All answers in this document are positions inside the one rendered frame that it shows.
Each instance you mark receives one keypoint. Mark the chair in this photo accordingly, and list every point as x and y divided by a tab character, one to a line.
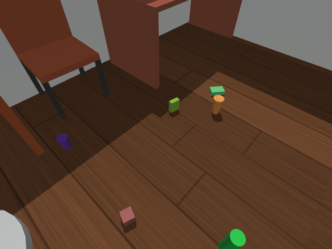
39	34

